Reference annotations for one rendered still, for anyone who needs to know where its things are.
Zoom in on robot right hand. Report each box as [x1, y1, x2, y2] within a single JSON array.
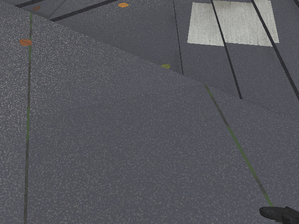
[[259, 206, 299, 224]]

